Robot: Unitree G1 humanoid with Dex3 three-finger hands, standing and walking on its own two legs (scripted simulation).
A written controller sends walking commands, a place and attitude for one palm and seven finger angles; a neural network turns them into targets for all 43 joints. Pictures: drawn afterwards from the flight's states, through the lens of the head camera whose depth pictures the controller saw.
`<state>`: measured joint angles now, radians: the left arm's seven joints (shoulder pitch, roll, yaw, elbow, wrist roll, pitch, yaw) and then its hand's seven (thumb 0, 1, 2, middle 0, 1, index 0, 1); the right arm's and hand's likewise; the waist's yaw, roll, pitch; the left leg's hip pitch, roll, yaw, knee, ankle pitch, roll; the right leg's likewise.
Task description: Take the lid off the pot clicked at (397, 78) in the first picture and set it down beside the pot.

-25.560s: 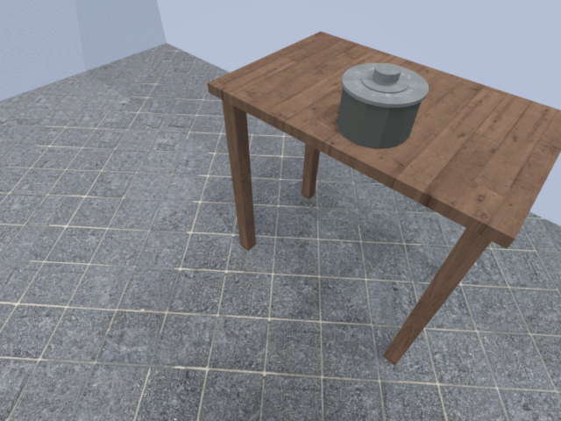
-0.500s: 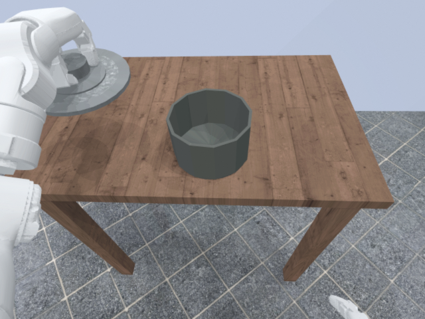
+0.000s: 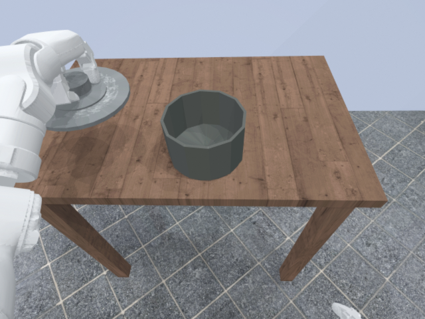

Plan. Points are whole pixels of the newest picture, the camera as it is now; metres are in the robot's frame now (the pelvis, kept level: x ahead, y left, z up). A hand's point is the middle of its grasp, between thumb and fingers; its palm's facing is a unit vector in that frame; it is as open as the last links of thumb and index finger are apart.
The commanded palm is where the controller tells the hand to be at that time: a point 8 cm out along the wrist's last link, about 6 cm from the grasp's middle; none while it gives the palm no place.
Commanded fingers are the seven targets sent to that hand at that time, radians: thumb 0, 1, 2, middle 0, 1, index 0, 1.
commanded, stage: lower the lid onto the table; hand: left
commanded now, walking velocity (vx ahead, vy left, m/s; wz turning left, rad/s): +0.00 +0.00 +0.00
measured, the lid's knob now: (73, 84) +0.48 +0.25 +0.20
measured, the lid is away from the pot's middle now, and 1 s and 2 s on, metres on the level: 0.23 0.24 0.23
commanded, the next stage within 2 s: none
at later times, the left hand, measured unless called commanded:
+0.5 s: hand (79, 103) +0.46 +0.24 +0.18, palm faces -0.35 -0.04 -0.94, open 8.2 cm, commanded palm +0.45 +0.24 +0.25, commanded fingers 0.00 0.37 1.32 -0.93 -0.73 -0.94 -0.77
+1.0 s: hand (83, 116) +0.46 +0.25 +0.14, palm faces -0.40 -0.05 -0.91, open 8.2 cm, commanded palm +0.45 +0.25 +0.22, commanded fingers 0.00 0.37 1.32 -0.93 -0.73 -0.94 -0.77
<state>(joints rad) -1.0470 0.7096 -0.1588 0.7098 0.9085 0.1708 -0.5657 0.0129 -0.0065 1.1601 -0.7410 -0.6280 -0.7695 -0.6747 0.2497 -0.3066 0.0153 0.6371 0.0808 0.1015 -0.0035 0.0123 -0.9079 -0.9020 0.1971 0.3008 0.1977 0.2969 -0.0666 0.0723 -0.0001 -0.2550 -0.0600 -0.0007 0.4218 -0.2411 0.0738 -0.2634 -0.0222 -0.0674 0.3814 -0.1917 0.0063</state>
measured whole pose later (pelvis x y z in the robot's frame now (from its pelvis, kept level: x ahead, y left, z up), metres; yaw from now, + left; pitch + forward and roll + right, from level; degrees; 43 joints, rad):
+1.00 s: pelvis +0.01 +0.00 +0.00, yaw +0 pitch +6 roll -1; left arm -0.95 0.68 -0.15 0.79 0.90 0.08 -0.52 0.01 0.00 1.16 -0.73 -0.63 -0.76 -0.67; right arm 0.27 -0.30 -0.01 0.65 0.07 0.10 0.00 0.01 -0.91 -0.90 0.20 0.30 0.20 0.30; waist -0.08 0.06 0.00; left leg -0.28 -0.06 0.00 0.44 -0.26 0.08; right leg -0.28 -0.02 -0.07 0.39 -0.20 0.01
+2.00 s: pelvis +0.01 +0.01 -0.01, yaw -1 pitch +8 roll -2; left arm -0.91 0.64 -0.12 0.99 0.91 -0.06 -0.40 0.02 0.00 1.15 -0.73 -0.63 -0.76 -0.68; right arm 0.29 -0.29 -0.01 0.67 0.07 0.13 -0.01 0.01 -0.91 -0.90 0.20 0.30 0.20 0.30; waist -0.09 0.06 -0.02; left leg -0.35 -0.06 0.01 0.49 -0.29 0.08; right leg -0.35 -0.02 -0.05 0.42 -0.22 0.02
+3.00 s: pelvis -0.01 +0.01 -0.02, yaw -4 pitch +13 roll -2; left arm -0.95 0.73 -0.08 1.04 0.96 -0.18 -0.33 0.00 -0.05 1.05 -0.76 -0.73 -0.80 -0.75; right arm 0.36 -0.30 0.01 0.65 0.08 0.19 -0.04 0.01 -0.91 -0.90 0.20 0.30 0.20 0.30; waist -0.11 0.04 -0.08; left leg -0.56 -0.03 0.05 0.68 -0.34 0.08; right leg -0.57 0.01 -0.02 0.60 -0.25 0.01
